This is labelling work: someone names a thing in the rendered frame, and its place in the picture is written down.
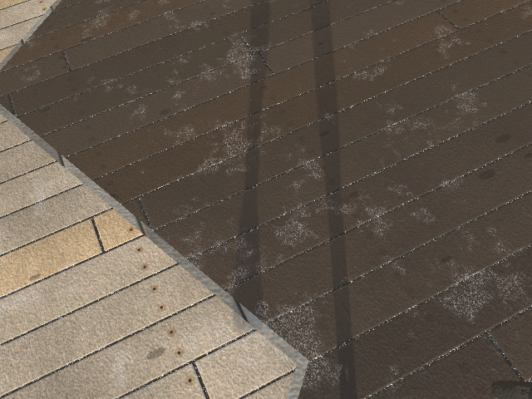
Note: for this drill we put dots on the robot right hand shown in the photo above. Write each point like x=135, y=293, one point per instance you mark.
x=512, y=389

